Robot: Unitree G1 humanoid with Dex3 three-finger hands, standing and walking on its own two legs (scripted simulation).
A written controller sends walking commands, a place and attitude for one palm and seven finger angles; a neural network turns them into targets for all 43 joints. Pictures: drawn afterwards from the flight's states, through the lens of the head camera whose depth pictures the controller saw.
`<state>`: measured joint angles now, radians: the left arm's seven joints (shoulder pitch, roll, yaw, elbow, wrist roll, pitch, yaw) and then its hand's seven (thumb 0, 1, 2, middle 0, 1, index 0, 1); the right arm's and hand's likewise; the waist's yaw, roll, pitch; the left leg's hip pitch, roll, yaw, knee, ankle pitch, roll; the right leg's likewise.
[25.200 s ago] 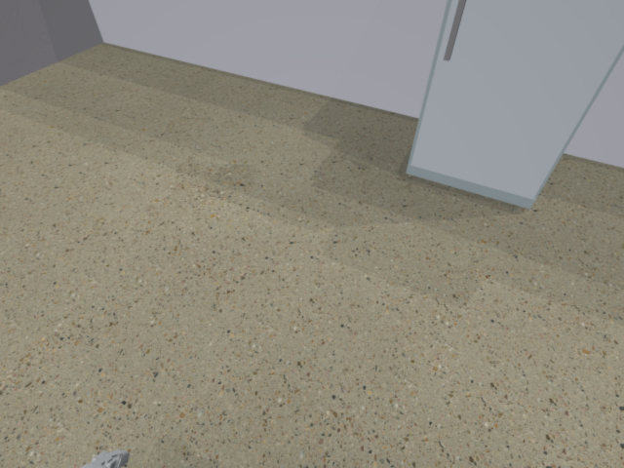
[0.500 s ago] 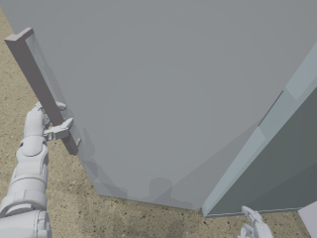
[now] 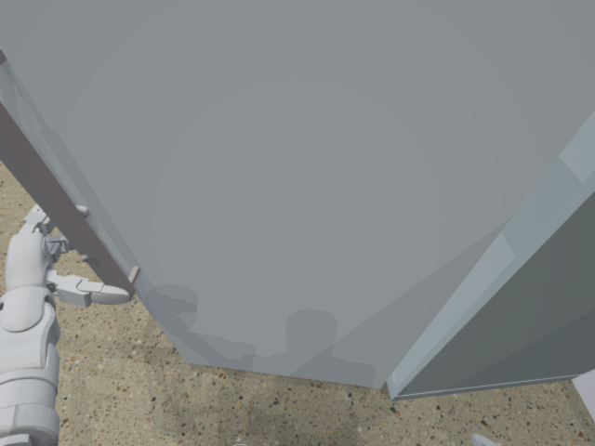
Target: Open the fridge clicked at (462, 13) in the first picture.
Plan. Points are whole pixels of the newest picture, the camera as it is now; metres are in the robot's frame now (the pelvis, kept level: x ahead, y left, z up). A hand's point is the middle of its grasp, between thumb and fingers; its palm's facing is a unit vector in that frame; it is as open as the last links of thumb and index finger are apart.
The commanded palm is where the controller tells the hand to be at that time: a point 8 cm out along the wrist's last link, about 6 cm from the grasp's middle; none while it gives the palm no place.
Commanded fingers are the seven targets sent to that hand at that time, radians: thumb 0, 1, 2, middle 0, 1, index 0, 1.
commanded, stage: slip the hand off the handle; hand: left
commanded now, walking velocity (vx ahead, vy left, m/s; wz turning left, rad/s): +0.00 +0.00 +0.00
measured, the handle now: (78, 210) +0.38 +0.31 +0.10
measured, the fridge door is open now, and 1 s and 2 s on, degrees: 77 77 77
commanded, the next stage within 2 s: draw the hand back to the body in 1.28 s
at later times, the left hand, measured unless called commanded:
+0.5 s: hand (42, 252) +0.35 +0.38 +0.04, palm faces +0.39 -0.87 -0.30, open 14.6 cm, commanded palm +0.32 +0.42 +0.06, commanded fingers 0.00 -0.55 0.20 -0.25 -1.15 -0.25 -1.15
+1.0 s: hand out of the picture +0.28 +0.40 +0.04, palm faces +0.43 -0.85 -0.32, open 14.6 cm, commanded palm +0.23 +0.42 +0.06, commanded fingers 0.00 -0.55 0.20 -0.25 -1.15 -0.25 -1.15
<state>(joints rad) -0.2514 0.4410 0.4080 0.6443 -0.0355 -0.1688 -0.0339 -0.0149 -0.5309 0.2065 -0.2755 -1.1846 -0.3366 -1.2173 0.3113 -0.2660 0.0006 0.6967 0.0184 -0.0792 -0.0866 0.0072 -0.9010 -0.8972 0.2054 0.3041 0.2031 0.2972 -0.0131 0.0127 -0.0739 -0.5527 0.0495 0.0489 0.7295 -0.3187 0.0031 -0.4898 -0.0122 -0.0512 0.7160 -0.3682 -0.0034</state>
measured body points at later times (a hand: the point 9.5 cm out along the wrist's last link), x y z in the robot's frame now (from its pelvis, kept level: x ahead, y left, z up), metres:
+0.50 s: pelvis +0.01 +0.02 -0.01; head +0.06 +0.04 +0.44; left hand +0.33 +0.43 +0.06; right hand +0.12 -0.25 -0.11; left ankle +0.03 +0.12 -0.71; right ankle -0.01 -0.12 -0.71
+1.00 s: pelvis -0.01 +0.02 -0.01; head +0.03 +0.04 +0.44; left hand +0.25 +0.44 +0.06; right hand +0.13 -0.23 -0.10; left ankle +0.03 +0.12 -0.71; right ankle -0.01 -0.12 -0.71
